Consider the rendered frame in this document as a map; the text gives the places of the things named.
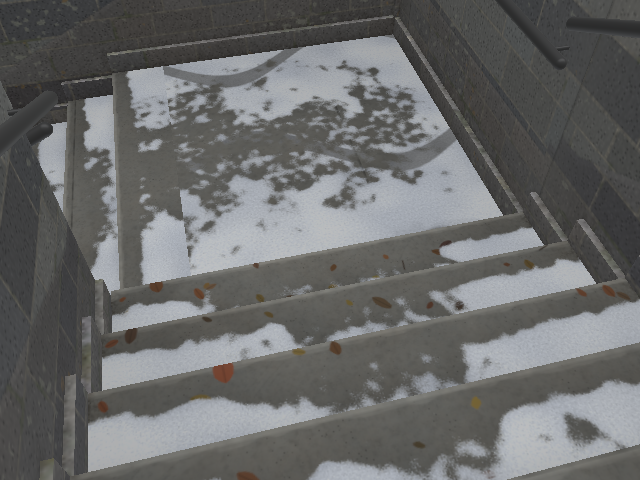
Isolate stairs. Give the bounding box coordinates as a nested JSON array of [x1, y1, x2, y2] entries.
[[32, 95, 120, 295], [70, 212, 640, 480]]

